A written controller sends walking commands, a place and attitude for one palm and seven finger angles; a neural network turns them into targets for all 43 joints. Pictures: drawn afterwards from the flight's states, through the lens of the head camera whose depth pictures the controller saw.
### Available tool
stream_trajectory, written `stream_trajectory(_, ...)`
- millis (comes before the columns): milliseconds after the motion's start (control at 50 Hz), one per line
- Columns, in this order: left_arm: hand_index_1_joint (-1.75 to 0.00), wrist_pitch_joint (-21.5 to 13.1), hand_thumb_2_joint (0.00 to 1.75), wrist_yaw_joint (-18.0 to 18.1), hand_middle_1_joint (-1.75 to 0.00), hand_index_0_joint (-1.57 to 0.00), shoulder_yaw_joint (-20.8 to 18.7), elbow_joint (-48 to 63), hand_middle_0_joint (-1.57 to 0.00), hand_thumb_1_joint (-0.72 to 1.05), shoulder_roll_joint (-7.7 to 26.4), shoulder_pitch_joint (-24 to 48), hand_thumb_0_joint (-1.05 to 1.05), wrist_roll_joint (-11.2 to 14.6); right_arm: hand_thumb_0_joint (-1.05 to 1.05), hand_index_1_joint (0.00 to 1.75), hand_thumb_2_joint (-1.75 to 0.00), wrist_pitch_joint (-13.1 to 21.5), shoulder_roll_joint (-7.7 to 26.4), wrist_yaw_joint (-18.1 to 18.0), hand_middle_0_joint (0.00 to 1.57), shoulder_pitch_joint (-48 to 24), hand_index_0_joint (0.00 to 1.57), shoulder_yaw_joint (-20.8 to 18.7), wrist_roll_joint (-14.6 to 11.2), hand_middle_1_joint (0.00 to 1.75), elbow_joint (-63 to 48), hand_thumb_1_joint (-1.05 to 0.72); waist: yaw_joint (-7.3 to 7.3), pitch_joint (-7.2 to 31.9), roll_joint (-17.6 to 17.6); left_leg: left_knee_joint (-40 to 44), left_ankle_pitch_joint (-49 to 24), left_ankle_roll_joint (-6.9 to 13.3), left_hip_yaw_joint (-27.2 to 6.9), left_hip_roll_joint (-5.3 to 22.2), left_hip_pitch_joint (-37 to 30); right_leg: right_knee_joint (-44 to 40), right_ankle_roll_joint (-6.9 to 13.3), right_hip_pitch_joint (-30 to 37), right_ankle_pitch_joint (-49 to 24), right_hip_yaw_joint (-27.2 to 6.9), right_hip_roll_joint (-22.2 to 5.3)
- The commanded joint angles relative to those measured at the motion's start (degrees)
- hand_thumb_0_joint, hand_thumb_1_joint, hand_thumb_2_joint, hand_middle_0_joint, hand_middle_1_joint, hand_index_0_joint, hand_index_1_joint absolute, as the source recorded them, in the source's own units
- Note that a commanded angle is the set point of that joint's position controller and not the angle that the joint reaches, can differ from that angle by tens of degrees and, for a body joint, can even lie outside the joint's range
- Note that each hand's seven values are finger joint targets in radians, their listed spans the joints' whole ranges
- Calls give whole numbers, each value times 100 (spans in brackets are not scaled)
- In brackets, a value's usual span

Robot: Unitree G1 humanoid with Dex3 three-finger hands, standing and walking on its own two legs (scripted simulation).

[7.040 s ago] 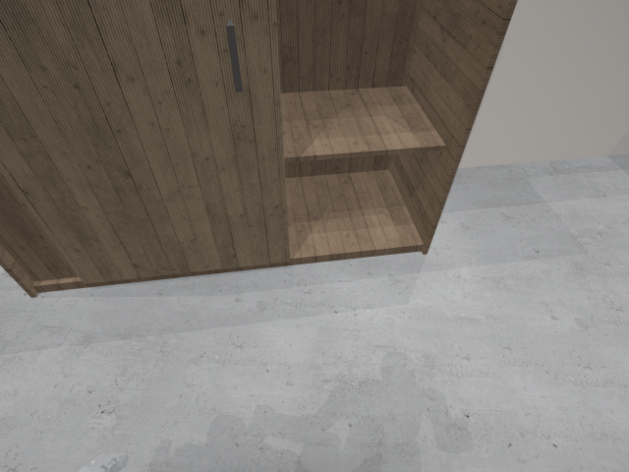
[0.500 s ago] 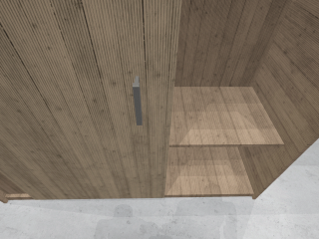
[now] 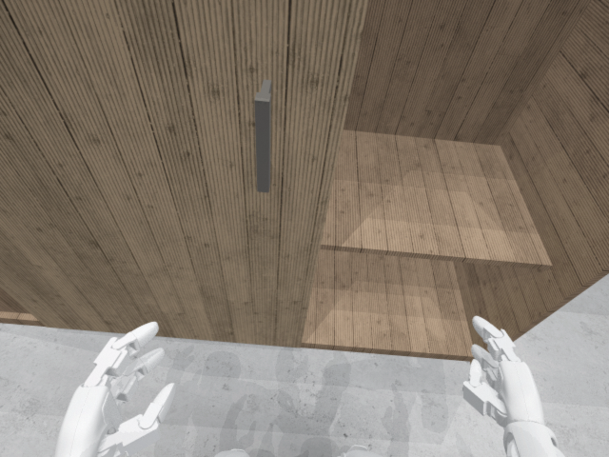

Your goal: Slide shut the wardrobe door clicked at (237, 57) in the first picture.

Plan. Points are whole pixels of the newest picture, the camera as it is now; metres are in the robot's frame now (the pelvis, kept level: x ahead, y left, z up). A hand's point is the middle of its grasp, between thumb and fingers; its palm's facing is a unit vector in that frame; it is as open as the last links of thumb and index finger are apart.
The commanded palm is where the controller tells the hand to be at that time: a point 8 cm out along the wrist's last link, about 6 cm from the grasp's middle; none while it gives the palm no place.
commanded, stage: raise the hand with hooked fingers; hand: left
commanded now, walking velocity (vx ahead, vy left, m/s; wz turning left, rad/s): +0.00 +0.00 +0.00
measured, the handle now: (265, 139) +0.48 +0.11 +0.15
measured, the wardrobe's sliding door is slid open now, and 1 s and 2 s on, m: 0.57 0.57 0.57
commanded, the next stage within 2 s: move the hooked fingers beside the handle in 1.62 s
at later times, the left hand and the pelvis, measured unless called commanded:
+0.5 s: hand (86, 316) +0.23 +0.25 +0.10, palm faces +0.18 -0.98 -0.09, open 11.9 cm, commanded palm +0.19 +0.29 +0.10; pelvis +0.01 +0.01 +0.02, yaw +1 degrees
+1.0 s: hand (41, 257) +0.26 +0.29 +0.15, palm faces +0.10 -0.99 -0.09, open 13.9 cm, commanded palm +0.23 +0.35 +0.16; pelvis +0.01 +0.03 +0.04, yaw +1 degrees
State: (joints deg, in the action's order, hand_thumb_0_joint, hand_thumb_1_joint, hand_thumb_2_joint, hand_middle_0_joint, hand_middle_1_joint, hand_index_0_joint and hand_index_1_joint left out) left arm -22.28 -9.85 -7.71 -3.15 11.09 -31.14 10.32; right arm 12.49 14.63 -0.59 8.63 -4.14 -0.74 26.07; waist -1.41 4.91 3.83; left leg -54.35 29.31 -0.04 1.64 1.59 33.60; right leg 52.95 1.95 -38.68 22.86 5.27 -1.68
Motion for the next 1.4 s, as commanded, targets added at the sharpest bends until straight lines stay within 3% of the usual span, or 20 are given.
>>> stream_trajectory(0,-68,-1575,65,218,-68,-24,-640,2904,-24,32,662,1250,0,485,0,30,-90,306,321,-129,20,261,20,-25,23,30,-273,-90,264,1466,-1190,237,-2011,55,-179,-229,111,-452,-67,887,-1600,-517,159)
stream_trajectory(60,-72,-1699,62,-349,-72,-25,15,2526,-25,25,443,1938,0,625,0,30,-90,542,559,-238,20,287,20,77,-51,30,-75,-90,755,987,-802,49,-1356,120,-335,-154,288,-636,-124,329,-785,-565,154)
stream_trajectory(120,-76,-1165,59,-954,-76,-25,52,1495,-25,18,679,1919,0,684,0,30,-90,676,761,-368,20,301,20,125,-176,30,17,-90,800,729,-195,130,-649,156,-389,-150,712,-1004,-174,391,224,-728,98)
stream_trajectory(140,-78,-801,58,-1142,-78,-25,-147,979,-25,15,953,1808,0,654,0,30,-90,646,817,-406,20,278,20,168,-222,30,16,-90,704,543,-207,203,-582,162,-380,-171,805,-1114,-151,445,387,-760,82)
stream_trajectory(240,-86,720,53,-1176,-86,-26,-1816,915,-26,4,1960,984,0,972,0,30,-90,379,658,-467,20,-65,20,177,-260,30,-337,-90,-212,1655,-20,786,-1491,131,-280,-271,407,-1271,-200,2130,-484,-752,-113)
stream_trajectory(300,-90,619,50,-529,-90,-27,-1957,1791,-27,-3,1381,824,0,1333,0,30,-90,343,345,-375,20,-103,20,244,-234,30,-351,-90,-303,1539,-311,1086,-2158,39,-273,-239,80,-1117,-159,2360,-1737,-363,-9)
stream_trajectory(340,-93,383,48,-186,-93,-27,-2132,1873,-27,-8,1443,845,0,1322,0,30,-90,376,347,-321,20,-50,20,219,-186,30,-261,-90,-320,1302,-119,1189,-2280,-10,-287,-209,108,-1089,-156,2370,-1928,-292,64)
stream_trajectory(400,-98,52,45,-171,-98,-27,-1548,1621,-27,-15,1151,1034,0,940,0,30,-90,475,459,-254,20,194,20,168,-165,30,-57,-90,7,798,-613,1335,-2177,34,-181,-181,-71,-1192,-177,1804,-1694,-202,93)
stream_trajectory(460,-102,118,42,-612,-102,-28,-883,1362,-28,-22,1026,1631,0,789,0,30,-90,580,689,-293,20,314,20,169,-219,30,-4,-90,328,341,-598,1433,-1725,92,-229,-151,-183,-1449,-175,1403,-1085,-219,106)
stream_trajectory(540,-108,276,38,-949,-108,-29,-1350,1503,-29,-31,1806,2210,0,887,0,30,-90,747,843,-469,20,373,20,184,-248,30,50,-90,230,796,-767,1612,-1582,133,-336,-157,-594,-1660,-145,1741,-768,-260,84)
stream_trajectory(640,-115,139,33,-661,-115,-29,-2216,1662,-29,-43,2326,2534,0,1084,0,30,-90,807,744,-505,20,370,20,263,-192,30,159,-90,-44,1107,-865,1888,-2358,37,-449,-131,-1071,-1623,-98,2273,-1510,-64,163)
stream_trajectory(660,-117,142,32,-653,-117,-30,-2023,1652,-30,-45,2038,2615,0,1124,0,30,-90,814,685,-478,20,319,20,303,-209,30,164,-90,-16,948,-1136,1960,-2439,-7,-441,-139,-1176,-1653,-82,2213,-1578,-25,172)
stream_trajectory(760,-120,815,30,-919,-120,-30,-1574,659,-30,-50,1739,2868,0,1029,0,30,-90,758,780,-448,20,297,20,342,-282,30,243,-90,72,302,-1035,2235,-2486,-40,-423,-75,-1256,-1915,-81,2118,-1678,25,181)
stream_trajectory(860,-120,1450,30,-1193,-120,-30,-1676,618,-30,-50,2146,3649,0,927,0,30,-90,716,842,-521,20,239,20,397,-296,30,164,-90,63,264,-805,2472,-2402,-2,-517,-48,-1461,-2134,-75,2261,-1584,23,199)
stream_trajectory(940,-120,1212,30,-1048,-120,-30,-2408,1070,-30,-50,2838,4303,0,986,0,30,-90,732,787,-553,20,212,20,449,-200,30,202,-90,-46,801,-828,2543,-2784,-51,-569,-65,-1867,-2207,-60,2622,-1803,7,224)
stream_trajectory(1020,-120,1108,30,-1092,-120,-30,-2379,529,-30,-50,2678,4574,0,1036,0,30,-90,764,772,-577,20,211,20,485,-203,30,375,-90,12,583,-964,2676,-2691,-83,-537,-68,-1959,-2361,-56,2595,-1776,-2,221)
stream_trajectory(1100,-120,1499,30,-1405,-120,-30,-2116,-118,-30,-50,2643,4817,0,985,0,30,-90,721,853,-637,20,178,20,476,-277,30,417,-90,54,271,-1109,2806,-2405,-20,-516,-84,-1887,-2518,-39,2549,-1616,-36,192)
stream_trajectory(1180,-120,1752,30,-1589,-120,-30,-2004,-94,-30,-50,2545,4437,0,966,0,30,-90,726,887,-578,20,193,20,420,-273,30,296,-90,-27,584,-939,2757,-2771,28,-491,-103,-1949,-2497,-50,2761,-1928,-30,172)
stream_trajectory(1240,-120,1593,30,-1457,-120,-30,-2443,173,-30,-50,2861,4260,0,1028,0,30,-90,745,873,-528,20,203,20,401,-216,30,284,-90,-118,786,-563,2722,-2939,41,-464,-107,-1959,-2482,-73,2941,-2097,-20,189)
stream_trajectory(1380,-120,1150,30,-1127,-120,-30,-2493,253,-30,-50,2775,4581,0,977,0,30,-90,787,795,-547,20,220,20,390,-201,30,414,-90,-42,483,-986,2820,-2550,52,-298,-151,-1913,-2585,-80,2855,-1917,-104,173)
